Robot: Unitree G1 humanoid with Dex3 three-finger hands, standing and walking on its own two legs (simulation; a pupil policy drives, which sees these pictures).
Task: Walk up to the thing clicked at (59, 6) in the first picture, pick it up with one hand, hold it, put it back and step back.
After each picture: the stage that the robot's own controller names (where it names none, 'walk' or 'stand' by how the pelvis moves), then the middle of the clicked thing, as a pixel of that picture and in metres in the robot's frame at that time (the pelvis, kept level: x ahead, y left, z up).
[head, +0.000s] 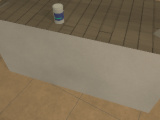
stand; (58, 13) +0.97 +0.22 -0.07
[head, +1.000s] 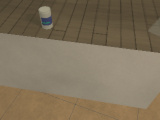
walk; (46, 18) +0.85 +0.25 -0.05
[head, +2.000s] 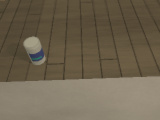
stand; (35, 51) +0.53 +0.24 -0.04
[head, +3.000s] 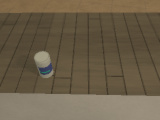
stand; (44, 65) +0.51 +0.23 -0.07
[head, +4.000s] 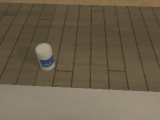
stand; (45, 57) +0.52 +0.21 -0.06
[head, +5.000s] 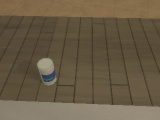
stand; (47, 72) +0.47 +0.20 -0.07
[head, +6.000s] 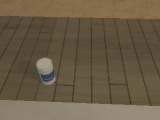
stand; (46, 71) +0.48 +0.20 -0.07
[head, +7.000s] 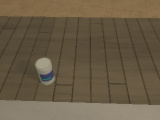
stand; (45, 71) +0.48 +0.21 -0.07
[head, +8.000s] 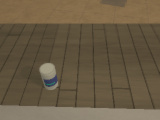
rise first; (49, 76) +0.47 +0.21 -0.07
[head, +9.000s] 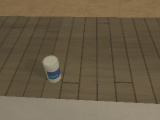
go down; (52, 69) +0.49 +0.20 -0.07
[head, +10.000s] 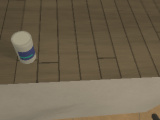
go down; (24, 48) +0.51 +0.19 -0.03
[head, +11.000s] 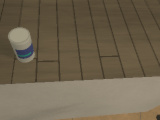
go down; (22, 46) +0.49 +0.19 +0.00
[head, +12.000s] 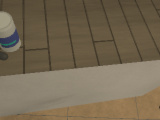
close in; (5, 33) +0.50 +0.20 +0.03
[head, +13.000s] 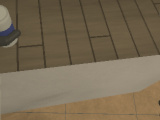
lift; (1, 27) +0.52 +0.19 +0.04
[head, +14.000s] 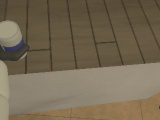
lift; (12, 41) +0.48 +0.19 +0.03
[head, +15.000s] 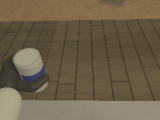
lift; (32, 71) +0.32 +0.17 +0.16
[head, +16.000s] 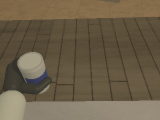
hold; (35, 74) +0.33 +0.16 +0.13
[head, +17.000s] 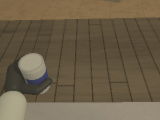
hold; (35, 74) +0.33 +0.17 +0.12
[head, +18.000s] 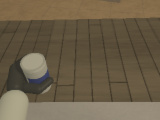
crouch; (37, 74) +0.33 +0.16 +0.12
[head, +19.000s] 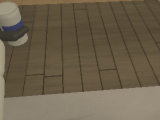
lower; (12, 25) +0.49 +0.21 +0.16
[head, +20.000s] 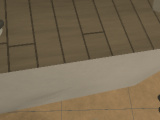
lower; out of the picture +0.54 +0.21 +0.05
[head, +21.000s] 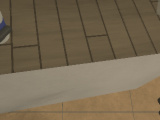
lower; out of the picture +0.53 +0.20 +0.04
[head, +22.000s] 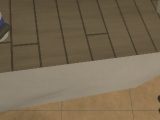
lower; out of the picture +0.53 +0.20 +0.04
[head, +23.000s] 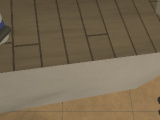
lower; out of the picture +0.53 +0.20 +0.04
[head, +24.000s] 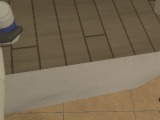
loosen; (3, 24) +0.53 +0.17 +0.04
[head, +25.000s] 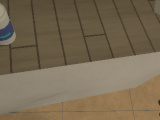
withdraw; out of the picture +0.53 +0.18 +0.03
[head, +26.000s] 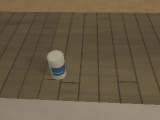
sink last; (57, 65) +0.48 +0.16 -0.02
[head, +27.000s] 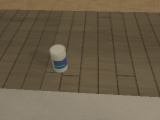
stand; (59, 58) +0.52 +0.17 -0.02
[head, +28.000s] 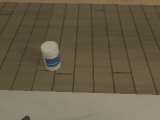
stand; (51, 56) +0.50 +0.17 -0.01
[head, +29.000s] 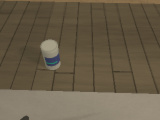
stand; (51, 55) +0.50 +0.17 -0.01
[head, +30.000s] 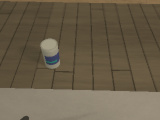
stand; (51, 54) +0.51 +0.17 -0.01
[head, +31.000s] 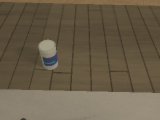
stand; (48, 55) +0.51 +0.17 -0.01
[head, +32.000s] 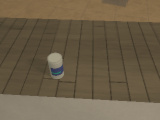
stand; (56, 66) +0.53 +0.17 -0.07
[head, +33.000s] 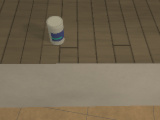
walk; (56, 31) +0.60 +0.14 -0.05
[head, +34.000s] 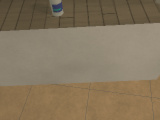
walk; (56, 4) +0.86 +0.22 -0.05
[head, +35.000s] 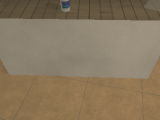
stand; (65, 2) +1.11 +0.21 -0.05
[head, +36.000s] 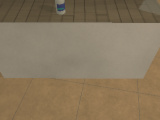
stand; (60, 4) +1.08 +0.21 -0.07
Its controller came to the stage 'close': yes
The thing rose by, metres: 0.21
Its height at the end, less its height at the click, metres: +0.00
